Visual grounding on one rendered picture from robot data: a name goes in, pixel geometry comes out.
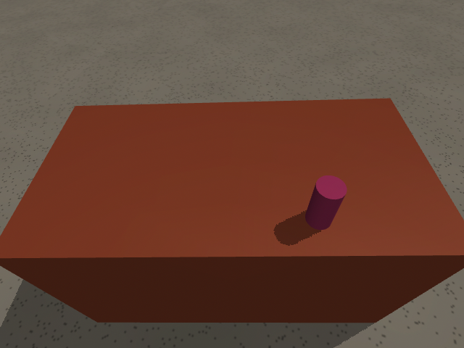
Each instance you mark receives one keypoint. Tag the can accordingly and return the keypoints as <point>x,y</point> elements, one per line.
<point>325,201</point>

